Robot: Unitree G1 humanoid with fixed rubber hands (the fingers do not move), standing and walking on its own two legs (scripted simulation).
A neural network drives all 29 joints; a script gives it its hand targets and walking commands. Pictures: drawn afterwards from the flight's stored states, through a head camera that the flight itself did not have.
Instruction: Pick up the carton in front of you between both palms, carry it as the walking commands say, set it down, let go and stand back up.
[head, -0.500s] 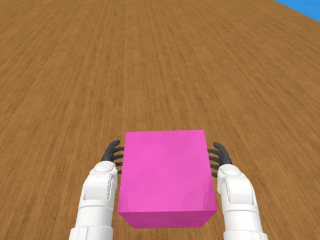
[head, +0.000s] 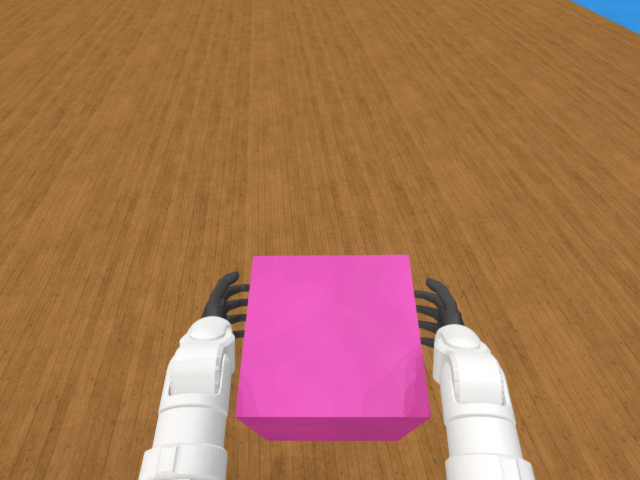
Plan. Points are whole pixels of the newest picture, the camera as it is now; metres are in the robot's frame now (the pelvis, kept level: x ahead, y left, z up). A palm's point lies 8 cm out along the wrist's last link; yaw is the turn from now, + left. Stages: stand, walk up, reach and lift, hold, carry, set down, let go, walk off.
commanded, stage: carry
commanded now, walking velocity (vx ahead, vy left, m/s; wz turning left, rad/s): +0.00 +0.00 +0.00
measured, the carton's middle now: (331, 356) +0.30 +0.00 -0.05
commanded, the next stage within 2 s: hold in 0.30 s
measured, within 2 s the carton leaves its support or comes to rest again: neither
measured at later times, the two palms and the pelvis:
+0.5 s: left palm (210, 341) +0.27 +0.15 +0.05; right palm (453, 349) +0.27 -0.15 +0.04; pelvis -0.02 +0.00 +0.01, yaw +0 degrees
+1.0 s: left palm (208, 336) +0.27 +0.15 +0.06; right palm (456, 347) +0.26 -0.15 +0.05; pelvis -0.03 +0.00 +0.00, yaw +0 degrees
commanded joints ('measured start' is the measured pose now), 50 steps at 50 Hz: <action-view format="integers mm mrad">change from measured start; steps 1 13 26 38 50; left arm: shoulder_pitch -451 -436 -441 -554 -581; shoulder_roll -933 -932 -928 -974 -986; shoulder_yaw -553 -544 -484 -431 -412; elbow -60 -47 -27 95 143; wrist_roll -267 -262 -215 -203 -198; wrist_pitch -44 -40 -52 -45 -45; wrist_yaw -255 -256 -275 -323 -327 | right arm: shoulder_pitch -489 -481 -500 -615 -658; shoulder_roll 928 925 912 966 971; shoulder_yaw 557 549 500 433 421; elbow -83 -73 -56 78 109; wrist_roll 277 272 232 212 218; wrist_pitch -47 -44 -62 -59 -58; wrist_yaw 257 257 276 320 326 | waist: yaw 0 0 -2 -5 0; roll -1 0 -6 -2 8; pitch -237 -240 -104 -41 -47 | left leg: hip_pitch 86 82 292 247 240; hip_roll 101 101 -150 -136 -129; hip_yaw -102 -101 -241 -246 -252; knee -70 -69 -160 -174 -181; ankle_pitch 172 173 167 -48 -30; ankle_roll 7 6 9 12 9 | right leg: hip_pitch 73 69 207 162 174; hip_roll -103 -103 144 129 132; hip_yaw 104 107 261 253 252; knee -79 -77 -179 -198 -190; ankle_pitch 170 173 163 -40 -14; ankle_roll -4 -5 -9 -20 -13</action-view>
